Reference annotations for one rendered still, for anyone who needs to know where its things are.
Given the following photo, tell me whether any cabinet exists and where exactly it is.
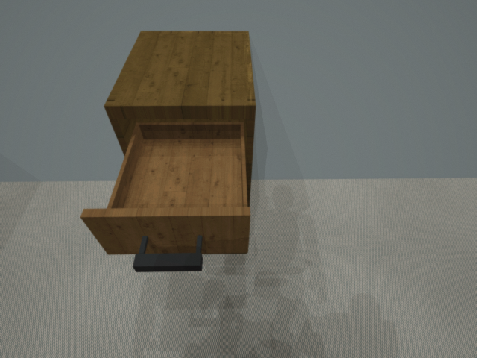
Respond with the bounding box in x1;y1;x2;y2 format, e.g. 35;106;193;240
104;31;256;254

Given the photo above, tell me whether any handle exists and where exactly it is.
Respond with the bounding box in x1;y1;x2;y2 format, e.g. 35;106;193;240
133;235;203;272

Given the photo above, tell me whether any drawer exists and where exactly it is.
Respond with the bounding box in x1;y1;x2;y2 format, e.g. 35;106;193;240
80;122;250;254

